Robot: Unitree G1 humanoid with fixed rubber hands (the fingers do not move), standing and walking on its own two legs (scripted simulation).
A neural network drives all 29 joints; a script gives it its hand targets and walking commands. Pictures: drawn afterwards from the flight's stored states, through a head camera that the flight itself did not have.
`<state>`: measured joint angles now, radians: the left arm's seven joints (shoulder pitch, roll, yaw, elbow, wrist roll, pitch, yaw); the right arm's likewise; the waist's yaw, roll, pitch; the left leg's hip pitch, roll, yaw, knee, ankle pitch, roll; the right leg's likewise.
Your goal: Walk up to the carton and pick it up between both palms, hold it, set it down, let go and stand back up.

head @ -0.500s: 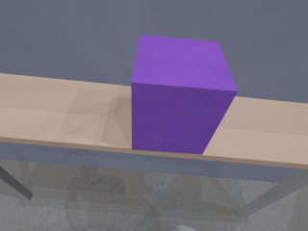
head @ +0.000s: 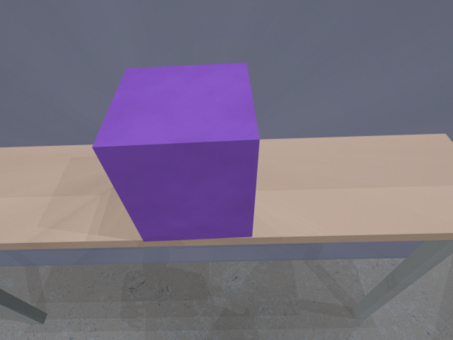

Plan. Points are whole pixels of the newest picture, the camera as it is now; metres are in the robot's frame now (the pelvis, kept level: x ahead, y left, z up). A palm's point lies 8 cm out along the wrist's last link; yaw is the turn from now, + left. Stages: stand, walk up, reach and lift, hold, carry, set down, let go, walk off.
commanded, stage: walk up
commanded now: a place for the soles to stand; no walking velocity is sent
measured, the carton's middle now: (192, 156) +0.42 +0.09 +0.12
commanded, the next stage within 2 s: reach and lift in 1.70 s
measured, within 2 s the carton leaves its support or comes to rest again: neither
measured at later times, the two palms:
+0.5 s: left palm out of the picture +0.03 +0.26 -0.13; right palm out of the picture +0.05 -0.21 -0.13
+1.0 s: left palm out of the picture +0.01 +0.27 -0.14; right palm out of the picture +0.04 -0.22 -0.13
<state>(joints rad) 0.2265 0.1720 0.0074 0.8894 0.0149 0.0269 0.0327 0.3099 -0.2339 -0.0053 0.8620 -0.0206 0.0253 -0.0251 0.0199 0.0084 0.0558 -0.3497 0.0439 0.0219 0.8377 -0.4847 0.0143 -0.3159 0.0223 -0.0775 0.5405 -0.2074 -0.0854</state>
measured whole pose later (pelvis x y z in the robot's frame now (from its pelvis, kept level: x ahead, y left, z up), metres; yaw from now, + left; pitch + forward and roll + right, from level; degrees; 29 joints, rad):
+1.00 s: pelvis +0.00 +0.02 +0.00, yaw +6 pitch -1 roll +0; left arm 0.21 0.22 -0.04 1.06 0.01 0.01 0.02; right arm 0.28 -0.22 0.03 1.03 0.00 -0.02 -0.02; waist 0.01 0.00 0.06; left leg -0.21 -0.02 -0.04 0.51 -0.28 0.01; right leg -0.25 -0.03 -0.17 0.46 -0.19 -0.05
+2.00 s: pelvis -0.02 +0.01 -0.02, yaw +8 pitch -4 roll -1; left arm 0.00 0.26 0.09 0.43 0.05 0.64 0.01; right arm -0.06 -0.20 0.02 0.79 0.02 0.14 0.06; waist 0.03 -0.03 0.12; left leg -0.33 0.06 0.03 0.78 -0.38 -0.02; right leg -0.36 -0.01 -0.15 0.73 -0.30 -0.06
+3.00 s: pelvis +0.01 +0.05 +0.02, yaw +4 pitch -4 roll +0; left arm 0.42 0.23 0.00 -0.05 -0.13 0.36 0.07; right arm 0.46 -0.15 -0.05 0.02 0.09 0.16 0.01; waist 0.05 -0.01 0.04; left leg -0.04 0.02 0.12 0.30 -0.19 0.02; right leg -0.10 -0.01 -0.07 0.26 -0.09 -0.02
